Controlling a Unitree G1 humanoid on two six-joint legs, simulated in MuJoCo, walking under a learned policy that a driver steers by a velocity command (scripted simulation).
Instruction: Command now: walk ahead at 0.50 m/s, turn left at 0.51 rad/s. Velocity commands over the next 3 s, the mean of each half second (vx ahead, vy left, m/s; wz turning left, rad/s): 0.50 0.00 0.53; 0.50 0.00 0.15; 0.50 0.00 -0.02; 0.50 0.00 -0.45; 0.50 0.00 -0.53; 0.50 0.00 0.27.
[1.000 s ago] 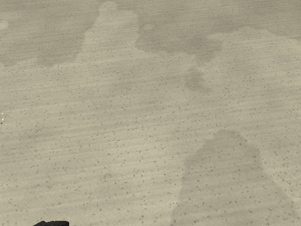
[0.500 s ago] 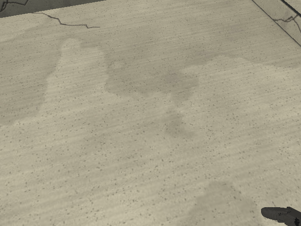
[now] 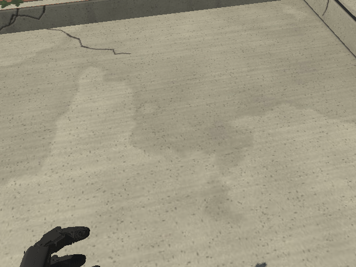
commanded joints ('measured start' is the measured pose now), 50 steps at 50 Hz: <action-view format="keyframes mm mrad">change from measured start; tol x16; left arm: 1 320 190 73 16 -2 12 2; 25 388 103 13 114 3 21 6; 45 -78 103 10 20 -14 21 -37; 50 217 201 56 91 -5 14 -32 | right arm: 1 35 -115 -10 -107 25 -27 -4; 19 -406 -51 2 -280 2 -3 75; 24 37 -260 -87 -187 -7 15 32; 31 -193 -97 -16 -201 -28 -37 46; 50 -53 -154 -25 -38 -10 -6 0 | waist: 1 153 -242 -192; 19 153 -84 73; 23 -45 -80 -126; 25 16 237 -406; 28 19 7 -119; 35 95 19 -3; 46 10 40 76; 50 170 49 -124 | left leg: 1 -649 77 38 549 -66 -13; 14 -531 182 172 120 501 -50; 19 -493 145 240 -27 427 8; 23 76 16 289 -137 394 116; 25 577 453 -579 -312 269 367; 33 -28 277 -28 -495 564 240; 44 127 284 83 -493 505 173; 50 154 235 139 -90 953 86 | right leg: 1 697 -451 685 -191 -383 -227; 6 334 -288 204 -294 -2 -163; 18 435 -307 -139 -304 256 -125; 22 465 -301 -210 7 760 -84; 23 336 -266 -236 214 703 -54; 25 -242 -24 -71 849 -476 30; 26 -330 -78 45 897 -429 19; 40 -216 -150 -19 182 247 49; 46 -249 -111 -18 31 135 -8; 50 217 -54 -73 2 91 -98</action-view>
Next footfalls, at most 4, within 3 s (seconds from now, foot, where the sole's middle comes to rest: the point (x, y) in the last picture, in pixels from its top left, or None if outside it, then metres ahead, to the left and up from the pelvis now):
0.46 left None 0.37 0.19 -0.76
1.00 right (151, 207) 0.73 0.08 -0.76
1.52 left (74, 173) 0.93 0.41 -0.76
2.06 right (124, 118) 1.24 0.20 -0.76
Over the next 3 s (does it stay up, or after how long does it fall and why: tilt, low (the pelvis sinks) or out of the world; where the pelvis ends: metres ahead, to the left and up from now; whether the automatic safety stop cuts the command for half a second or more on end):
stays up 1.59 0.25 0.01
